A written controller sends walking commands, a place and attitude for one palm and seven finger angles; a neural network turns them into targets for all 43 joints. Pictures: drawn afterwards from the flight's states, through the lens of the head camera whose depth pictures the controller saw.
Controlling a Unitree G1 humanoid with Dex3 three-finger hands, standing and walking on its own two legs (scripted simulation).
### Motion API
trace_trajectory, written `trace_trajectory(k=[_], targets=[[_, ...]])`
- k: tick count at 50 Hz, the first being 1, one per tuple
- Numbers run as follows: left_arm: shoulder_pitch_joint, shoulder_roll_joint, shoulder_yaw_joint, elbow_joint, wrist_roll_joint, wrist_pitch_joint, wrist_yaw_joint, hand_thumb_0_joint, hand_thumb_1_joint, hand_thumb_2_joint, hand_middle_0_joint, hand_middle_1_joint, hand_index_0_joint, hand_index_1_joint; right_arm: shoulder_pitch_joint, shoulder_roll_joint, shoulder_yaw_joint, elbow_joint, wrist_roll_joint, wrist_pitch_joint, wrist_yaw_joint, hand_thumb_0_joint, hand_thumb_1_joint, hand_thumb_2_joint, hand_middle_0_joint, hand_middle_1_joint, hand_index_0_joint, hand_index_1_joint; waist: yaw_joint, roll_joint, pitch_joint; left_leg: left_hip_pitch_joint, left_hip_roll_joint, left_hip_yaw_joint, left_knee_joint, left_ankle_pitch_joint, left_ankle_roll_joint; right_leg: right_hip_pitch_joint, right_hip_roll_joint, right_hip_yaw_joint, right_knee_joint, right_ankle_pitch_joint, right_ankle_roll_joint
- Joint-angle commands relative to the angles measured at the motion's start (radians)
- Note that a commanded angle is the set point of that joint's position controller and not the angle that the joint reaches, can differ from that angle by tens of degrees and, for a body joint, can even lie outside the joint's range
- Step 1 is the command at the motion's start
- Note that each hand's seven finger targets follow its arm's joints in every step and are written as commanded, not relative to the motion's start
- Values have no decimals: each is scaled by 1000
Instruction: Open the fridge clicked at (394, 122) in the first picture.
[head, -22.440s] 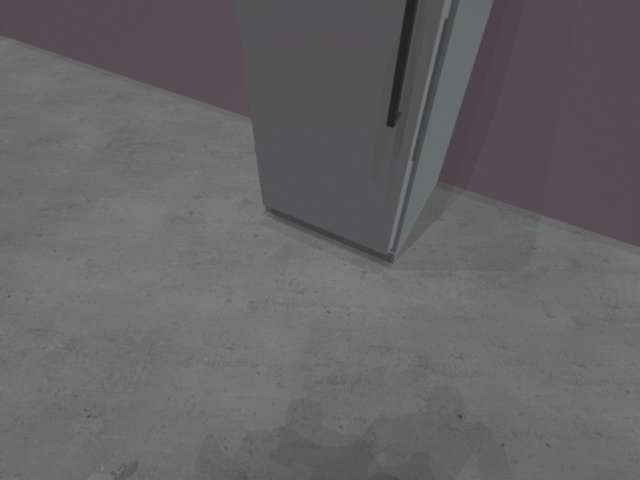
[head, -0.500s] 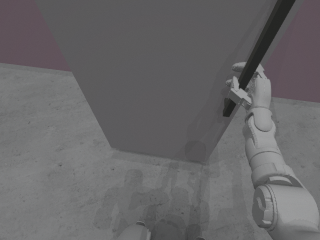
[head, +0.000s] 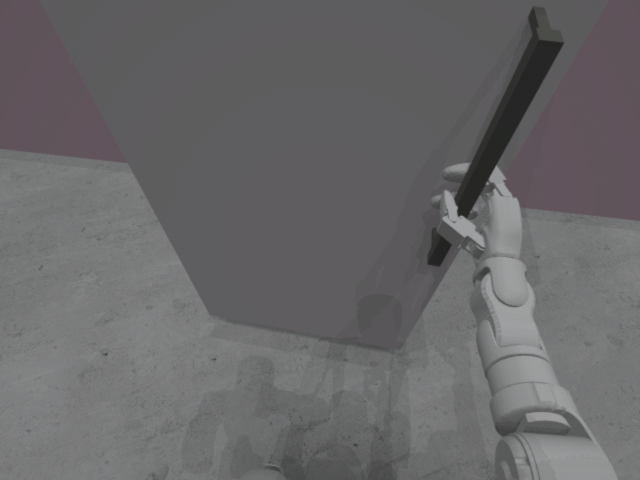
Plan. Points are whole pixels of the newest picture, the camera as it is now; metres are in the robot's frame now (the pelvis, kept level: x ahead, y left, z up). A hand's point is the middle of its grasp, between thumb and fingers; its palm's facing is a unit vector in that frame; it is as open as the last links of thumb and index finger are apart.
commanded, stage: pull the door a little, standing still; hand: right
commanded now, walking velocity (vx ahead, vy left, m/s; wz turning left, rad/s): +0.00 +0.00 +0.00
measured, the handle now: (472, 170) +0.49 -0.12 +0.12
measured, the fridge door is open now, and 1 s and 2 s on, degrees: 3 29 64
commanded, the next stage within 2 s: walk backward, drawing the door open in 0.26 s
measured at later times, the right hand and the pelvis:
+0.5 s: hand (431, 292) +0.33 -0.07 +0.08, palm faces -0.12 +0.99 -0.08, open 5.8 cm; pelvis -0.01 +0.00 +0.02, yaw -2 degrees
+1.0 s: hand (370, 390) +0.21 -0.01 +0.08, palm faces -0.06 +0.99 -0.15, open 5.6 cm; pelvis -0.07 +0.08 +0.03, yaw -5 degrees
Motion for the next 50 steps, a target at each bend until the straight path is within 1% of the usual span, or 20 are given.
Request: trace_trajectory(k=[1,2,4,11,13,17,18,19,20,21,23,25,28,31,35,38,43,47,48,50], targets=[[81,129,49,-63,-2,-21,24,0,900,900,-200,-300,-200,-300,-423,-134,-13,-164,-14,-57,-6,0,-900,-900,450,1400,450,1400,25,66,-343,248,-12,-1,-48,590,-13,149,40,10,-30,475,-22],[74,125,49,-64,-1,-24,24,0,900,900,-200,-300,-200,-300,-438,-98,20,-173,-14,-60,-6,0,-900,-900,450,1400,450,1400,29,52,-345,241,-12,0,-47,575,-12,153,42,12,-30,466,-21],[69,122,50,-69,1,-30,23,0,900,900,-200,-300,-200,-300,-382,-96,7,-178,-11,-67,-11,0,-900,-900,450,1400,450,1400,8,55,-387,257,-10,3,-39,587,-8,171,42,14,-27,495,-21],[12,115,42,-125,-7,-31,15,0,900,900,-200,-300,-200,-300,-177,-58,49,-302,3,-67,5,0,-900,-900,450,1400,450,1400,-39,62,-388,311,-8,7,-44,573,-1,172,43,10,-51,479,-20],[-5,115,40,-148,-10,-31,12,0,900,900,-200,-300,-200,-300,-80,-47,62,-353,12,-61,7,0,-900,-900,450,1400,450,1400,-52,101,-368,344,-7,11,-51,566,0,156,42,10,-64,466,-23],[-58,100,33,-189,-18,-37,9,0,900,900,-200,-300,-200,-300,70,10,134,-533,15,-46,6,0,-900,-900,450,1400,450,1400,-64,79,-320,345,-4,14,-69,526,-3,179,39,3,-90,423,-22],[-62,103,33,-190,-18,-36,13,0,900,900,-200,-300,-200,-300,59,3,140,-545,11,-39,-4,0,-900,-900,450,1400,450,1400,-50,101,-292,339,-3,15,-78,508,-5,182,37,6,-90,411,-25],[-113,87,23,-190,-38,-3,73,0,900,900,-200,-300,-200,-300,-214,-185,117,-696,-58,-24,-32,0,-900,-900,450,1400,450,1400,-24,100,-353,465,93,-77,-202,424,-18,268,16,13,-142,291,-47],[-133,65,12,-182,-34,5,108,0,900,900,-200,-300,-200,-300,-127,-119,140,-644,-58,4,-47,0,-900,-900,450,1400,450,1400,-20,103,-266,455,114,-76,-263,396,-11,293,20,15,-160,258,-51],[-146,73,7,-170,-27,14,127,0,900,900,-200,-300,-200,-300,-30,-86,175,-608,-65,28,-52,0,-900,-900,450,1400,450,1400,-24,115,-214,448,124,-69,-282,396,-10,316,7,22,-187,273,-49],[-171,79,0,-164,-26,25,150,0,900,900,-200,-300,-200,-300,45,-43,235,-593,-65,55,-50,0,-900,-900,450,1400,450,1400,-23,82,-162,440,117,-34,-280,449,-16,373,-21,43,-236,381,-49],[-184,86,-5,-160,-16,30,161,0,900,900,-200,-300,-200,-300,108,-19,264,-584,-72,73,-45,0,-900,-900,450,1400,450,1400,-26,42,-131,412,77,5,-242,470,-29,424,-66,87,-284,573,-52],[-202,91,-4,-174,0,38,159,0,900,900,-200,-300,-200,-300,167,-8,288,-631,-87,92,-36,0,-900,-900,450,1400,450,1400,-32,-13,-143,419,51,20,-204,481,-34,468,-106,134,-317,782,-52],[-214,78,-1,-183,10,43,150,0,900,900,-200,-300,-200,-300,229,2,293,-673,-96,105,-30,0,-900,-900,450,1400,450,1400,-29,5,-160,415,40,16,-216,472,-36,511,-126,133,-320,857,-48],[-238,71,2,-194,18,39,143,0,900,900,-200,-300,-200,-300,269,11,306,-729,-107,119,-28,0,-900,-900,450,1400,450,1400,-23,1,-156,426,32,16,-232,416,-39,486,-137,156,-362,778,-55],[-251,72,4,-193,18,32,143,0,900,900,-200,-300,-200,-300,300,8,308,-739,-121,134,-31,0,-900,-900,450,1400,450,1400,-18,19,-129,451,29,12,-249,363,-38,410,-142,191,-405,656,-64],[-273,62,6,-174,13,-5,141,0,900,900,-200,-300,-200,-300,339,8,313,-784,-132,149,-32,0,-900,-900,450,1400,450,1400,-10,10,-110,487,37,-4,-298,303,-34,320,-118,195,-447,434,-62],[-267,33,7,-153,0,-42,135,0,900,900,-200,-300,-200,-300,358,-10,301,-842,-132,155,-35,0,-900,-900,450,1400,450,1400,-5,82,-128,475,72,-9,-402,275,-37,363,-35,89,-389,332,-26],[-265,33,9,-148,-5,-51,134,0,900,900,-200,-300,-200,-300,374,-20,294,-844,-130,162,-37,0,-900,-900,450,1400,450,1400,-8,123,-120,476,86,-5,-423,250,-38,353,-14,74,-364,308,-16],[-269,18,8,-137,-5,-72,136,0,900,900,-200,-300,-200,-300,393,-24,285,-866,-127,169,-39,0,-900,-900,450,1400,450,1400,-10,142,-103,457,107,2,-453,217,-44,351,15,33,-303,249,-5]])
